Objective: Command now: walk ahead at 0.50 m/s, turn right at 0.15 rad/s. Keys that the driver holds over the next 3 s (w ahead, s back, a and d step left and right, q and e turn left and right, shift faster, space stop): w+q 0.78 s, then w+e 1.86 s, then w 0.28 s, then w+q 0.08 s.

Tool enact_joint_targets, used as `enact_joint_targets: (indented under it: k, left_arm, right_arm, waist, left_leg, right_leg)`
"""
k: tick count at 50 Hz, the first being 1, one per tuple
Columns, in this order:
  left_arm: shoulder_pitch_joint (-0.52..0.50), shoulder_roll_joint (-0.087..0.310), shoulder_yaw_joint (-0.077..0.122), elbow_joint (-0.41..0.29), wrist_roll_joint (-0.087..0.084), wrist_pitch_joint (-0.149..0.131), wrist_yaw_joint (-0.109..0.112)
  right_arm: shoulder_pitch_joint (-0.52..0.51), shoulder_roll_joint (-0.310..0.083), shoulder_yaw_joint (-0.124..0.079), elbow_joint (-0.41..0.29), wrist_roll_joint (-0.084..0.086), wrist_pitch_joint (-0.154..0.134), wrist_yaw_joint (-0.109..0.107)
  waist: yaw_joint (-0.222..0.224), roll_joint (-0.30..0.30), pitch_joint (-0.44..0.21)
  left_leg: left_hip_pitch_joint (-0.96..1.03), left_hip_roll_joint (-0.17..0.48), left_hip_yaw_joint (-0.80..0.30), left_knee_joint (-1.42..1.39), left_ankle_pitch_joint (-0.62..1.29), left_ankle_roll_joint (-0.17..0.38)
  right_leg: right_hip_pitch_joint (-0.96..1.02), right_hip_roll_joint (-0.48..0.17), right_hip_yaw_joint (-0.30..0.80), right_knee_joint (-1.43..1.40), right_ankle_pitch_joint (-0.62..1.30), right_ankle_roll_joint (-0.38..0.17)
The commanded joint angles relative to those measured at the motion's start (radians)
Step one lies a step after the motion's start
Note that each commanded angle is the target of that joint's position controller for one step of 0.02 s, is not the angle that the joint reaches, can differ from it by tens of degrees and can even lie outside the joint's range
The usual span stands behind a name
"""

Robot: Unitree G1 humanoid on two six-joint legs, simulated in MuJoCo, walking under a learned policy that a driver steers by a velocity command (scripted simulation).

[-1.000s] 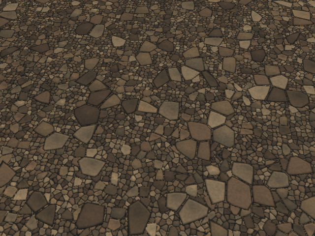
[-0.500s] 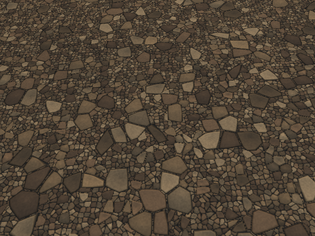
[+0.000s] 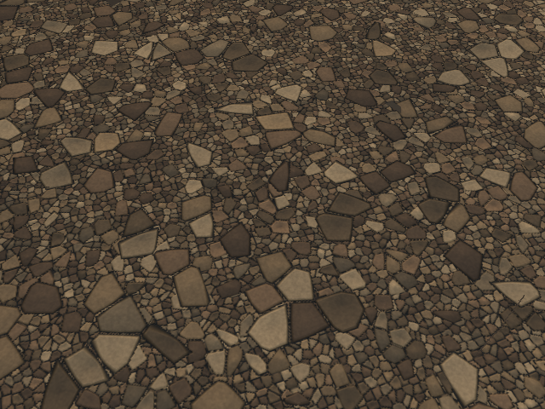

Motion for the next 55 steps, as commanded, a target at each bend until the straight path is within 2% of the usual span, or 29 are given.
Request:
enact_joint_targets:
  k: [1,4,7,9,11,12,13,14,15,16,17,19,20,23,27,30,33,35,36,37,38,39,40,41,42,43,44,48,55]
  left_arm:
    - [-0.067,-0.003,-0.015,-0.083,0.015,-0.014,-0.008]
    - [-0.177,-0.004,-0.025,-0.107,0.009,-0.019,-0.018]
    - [-0.258,0.024,-0.024,-0.134,-0.002,-0.025,-0.030]
    - [-0.261,0.057,-0.014,-0.141,-0.004,-0.033,-0.037]
    - [-0.133,0.107,0.011,-0.105,0.002,-0.037,-0.031]
    - [0.020,0.158,0.032,-0.070,0.014,-0.040,-0.022]
    - [0.171,0.249,0.055,-0.052,0.032,-0.034,-0.012]
    - [0.210,0.230,0.049,-0.035,0.022,-0.022,-0.019]
    - [0.167,0.145,0.027,-0.037,0.017,-0.021,-0.018]
    - [0.094,0.109,0.013,-0.044,0.011,-0.023,-0.018]
    - [0.025,0.077,0.003,-0.045,0.014,-0.026,-0.022]
    - [-0.051,0.045,-0.004,-0.036,0.025,-0.034,-0.028]
    - [-0.061,0.045,-0.001,-0.030,0.025,-0.039,-0.028]
    - [-0.050,0.074,0.011,-0.005,0.030,-0.049,-0.017]
    - [-0.022,0.114,0.022,0.020,0.026,-0.043,-0.002]
    - [0.025,0.148,0.032,0.040,0.012,-0.033,0.005]
    - [0.062,0.178,0.043,0.059,-0.005,-0.014,0.004]
    - [0.054,0.208,0.052,0.057,-0.014,0.000,0.006]
    - [0.043,0.219,0.054,0.055,-0.018,0.009,0.008]
    - [0.041,0.205,0.047,0.051,-0.017,0.016,0.009]
    - [0.064,0.158,0.027,0.029,0.015,0.011,0.011]
    - [0.138,0.024,-0.016,-0.027,0.039,-0.019,-0.003]
    - [0.044,0.109,-0.005,-0.019,-0.009,-0.055,-0.018]
    - [-0.004,0.140,0.005,-0.023,-0.042,-0.069,-0.024]
    - [-0.013,0.131,0.002,-0.012,-0.030,-0.072,-0.016]
    - [-0.015,0.133,0.008,0.003,-0.009,-0.065,-0.009]
    - [0.016,0.131,0.011,0.017,-0.007,-0.050,-0.011]
    - [0.011,0.086,0.003,0.028,-0.004,0.000,-0.010]
    - [-0.145,0.049,-0.014,-0.017,-0.009,-0.010,-0.035]
  right_arm:
    - [-0.029,-0.144,-0.025,-0.053,0.009,-0.008,-0.008]
    - [0.023,-0.165,-0.027,-0.033,0.025,0.003,-0.010]
    - [0.097,-0.173,-0.024,-0.004,0.033,0.013,-0.011]
    - [0.115,-0.180,-0.025,0.006,0.035,0.022,-0.017]
    - [0.107,-0.182,-0.023,0.006,0.033,0.028,-0.022]
    - [0.090,-0.157,-0.013,-0.011,0.022,0.026,-0.021]
    - [0.131,-0.069,0.012,-0.043,0.011,0.015,-0.022]
    - [0.201,-0.046,0.025,-0.047,0.024,0.004,-0.022]
    - [0.143,-0.143,-0.005,-0.045,0.046,0.006,-0.024]
    - [0.083,-0.157,-0.011,-0.063,0.047,0.011,-0.027]
    - [0.056,-0.144,-0.014,-0.066,0.037,0.019,-0.031]
    - [0.066,-0.097,-0.017,-0.070,0.030,0.045,-0.029]
    - [0.060,-0.074,-0.015,-0.079,0.031,0.055,-0.026]
    - [0.008,-0.068,-0.019,-0.115,0.024,0.074,-0.022]
    - [-0.105,-0.056,-0.007,-0.156,0.018,0.069,0.006]
    - [-0.211,-0.060,0.001,-0.200,0.015,0.070,0.025]
    - [-0.270,-0.082,-0.002,-0.243,0.015,0.075,0.039]
    - [-0.236,-0.111,-0.016,-0.254,0.014,0.079,0.042]
    - [-0.150,-0.137,-0.033,-0.238,0.017,0.081,0.040]
    - [0.013,-0.190,-0.065,-0.193,0.022,0.083,0.032]
    - [0.175,-0.296,-0.104,-0.157,0.027,0.092,0.009]
    - [0.121,-0.380,-0.105,-0.173,0.031,0.080,0.010]
    - [0.149,-0.277,-0.073,-0.194,0.019,0.067,0.015]
    - [0.120,-0.218,-0.056,-0.178,0.011,0.054,0.016]
    - [0.049,-0.187,-0.045,-0.189,0.013,0.046,0.014]
    - [-0.027,-0.149,-0.033,-0.199,0.004,0.043,0.012]
    - [-0.062,-0.122,-0.022,-0.207,-0.011,0.037,0.010]
    - [-0.042,-0.147,-0.027,-0.171,-0.013,0.008,0.002]
    - [0.005,-0.154,-0.021,-0.119,-0.016,0.001,-0.023]
  waist:
    - [0.015,0.099,-0.010]
    - [-0.011,0.101,0.006]
    - [-0.030,0.113,0.019]
    - [-0.006,0.126,0.014]
    - [0.074,0.128,-0.048]
    - [0.145,0.105,-0.149]
    - [0.181,-0.072,-0.311]
    - [0.162,-0.252,-0.428]
    - [0.161,-0.151,-0.289]
    - [0.139,-0.118,-0.169]
    - [0.108,-0.077,-0.103]
    - [0.048,-0.096,-0.028]
    - [0.037,-0.091,-0.015]
    - [0.024,-0.047,0.010]
    - [0.052,-0.025,0.036]
    - [0.088,-0.006,0.066]
    - [0.094,-0.007,0.081]
    - [0.058,-0.035,0.038]
    - [0.004,-0.040,-0.017]
    - [-0.079,-0.017,-0.101]
    - [-0.128,0.123,-0.200]
    - [0.002,0.337,-0.295]
    - [-0.075,0.197,-0.349]
    - [-0.073,0.152,-0.222]
    - [-0.036,0.080,-0.153]
    - [0.001,0.068,-0.101]
    - [0.034,0.092,-0.092]
    - [0.053,0.070,-0.033]
    - [-0.013,0.078,0.043]
  left_leg:
    - [0.058,0.270,-0.211,-0.149,0.257,0.183]
    - [0.006,0.222,-0.153,-0.141,0.263,0.154]
    - [0.046,0.249,-0.188,-0.102,0.237,0.144]
    - [0.082,0.275,-0.227,-0.058,0.211,0.124]
    - [0.058,0.241,-0.207,0.075,0.325,0.088]
    - [-0.047,0.187,-0.170,0.268,0.298,0.055]
    - [-0.364,0.065,-0.073,0.625,0.001,-0.010]
    - [-0.522,0.040,-0.110,0.834,-0.446,-0.020]
    - [-0.596,0.092,-0.147,0.936,-0.401,-0.016]
    - [-0.613,0.128,-0.123,0.942,-0.311,-0.011]
    - [-0.577,0.158,-0.110,0.917,-0.242,-0.014]
    - [-0.490,0.199,-0.113,0.865,-0.165,-0.016]
    - [-0.477,0.204,-0.108,0.856,-0.139,-0.020]
    - [-0.522,0.208,-0.120,0.777,-0.022,-0.033]
    - [-0.483,0.192,-0.073,0.539,0.178,-0.032]
    - [-0.474,0.179,-0.028,0.429,0.193,-0.018]
    - [-0.488,0.160,0.005,0.372,0.087,0.016]
    - [-0.388,0.103,0.065,0.359,-0.022,0.052]
    - [-0.263,0.055,0.102,0.338,-0.046,0.076]
    - [-0.029,0.000,0.115,0.283,0.002,0.112]
    - [0.280,0.139,-0.130,0.258,0.020,0.179]
    - [0.536,0.353,-0.711,0.101,-0.211,0.361]
    - [0.552,0.400,-0.791,-0.014,-0.263,0.342]
    - [0.460,0.386,-0.634,-0.014,-0.166,0.293]
    - [0.315,0.350,-0.501,-0.002,-0.053,0.252]
    - [0.180,0.315,-0.394,-0.012,0.063,0.224]
    - [0.100,0.294,-0.335,-0.038,0.130,0.212]
    - [0.028,0.273,-0.172,-0.130,0.278,0.196]
    - [0.090,0.233,0.044,-0.192,0.285,0.097]
  right_leg:
    - [-0.080,-0.048,-0.013,-0.176,0.132,0.018]
    - [0.032,0.001,-0.049,-0.372,0.291,0.033]
    - [0.079,0.032,-0.044,-0.470,0.322,0.035]
    - [0.138,0.038,-0.028,-0.529,0.289,0.019]
    - [0.354,0.053,-0.040,-0.579,0.254,-0.019]
    - [0.590,-0.016,0.013,-0.544,0.272,-0.061]
    - [0.964,-0.256,0.288,-0.529,0.259,-0.163]
    - [1.032,-0.388,0.585,-0.634,0.106,-0.241]
    - [0.917,-0.340,0.521,-0.671,0.004,-0.209]
    - [0.776,-0.304,0.390,-0.707,0.023,-0.177]
    - [0.651,-0.265,0.299,-0.750,0.070,-0.162]
    - [0.483,-0.219,0.160,-0.828,0.145,-0.145]
    - [0.448,-0.213,0.116,-0.855,0.185,-0.149]
    - [0.439,-0.214,0.000,-0.887,0.300,-0.160]
    - [0.447,-0.185,-0.148,-0.899,0.343,-0.134]
    - [0.505,-0.206,-0.199,-0.892,0.333,-0.123]
    - [0.614,-0.240,-0.225,-0.828,0.404,-0.103]
    - [0.651,-0.241,-0.257,-0.703,0.705,-0.082]
    - [0.644,-0.224,-0.281,-0.565,0.865,-0.065]
    - [0.568,-0.180,-0.312,-0.349,0.895,-0.033]
    - [0.305,-0.131,-0.324,-0.010,0.557,0.023]
    - [-0.102,0.082,-0.172,0.291,-0.287,0.075]
    - [-0.192,0.056,0.005,0.373,-0.281,0.049]
    - [-0.253,0.009,-0.013,0.356,-0.186,0.021]
    - [-0.208,-0.046,-0.016,0.285,-0.098,0.007]
    - [-0.141,-0.083,-0.017,0.215,-0.041,0.008]
    - [-0.069,-0.108,-0.003,0.190,0.000,0.005]
    - [-0.082,-0.115,-0.003,0.066,0.135,0.029]
    - [-0.086,-0.032,-0.033,-0.326,0.488,0.016]
Next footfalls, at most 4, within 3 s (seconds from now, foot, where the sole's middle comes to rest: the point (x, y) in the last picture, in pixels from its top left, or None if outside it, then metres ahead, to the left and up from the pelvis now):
0.24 right None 0.30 -0.15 -0.78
0.74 left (199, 398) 0.51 0.18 -0.78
1.32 right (229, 265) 0.88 0.11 -0.78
1.76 left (154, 200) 1.13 0.35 -0.78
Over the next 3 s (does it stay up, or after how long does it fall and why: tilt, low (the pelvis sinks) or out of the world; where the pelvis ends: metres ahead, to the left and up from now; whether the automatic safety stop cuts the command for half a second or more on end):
stays up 1.60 0.02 0.00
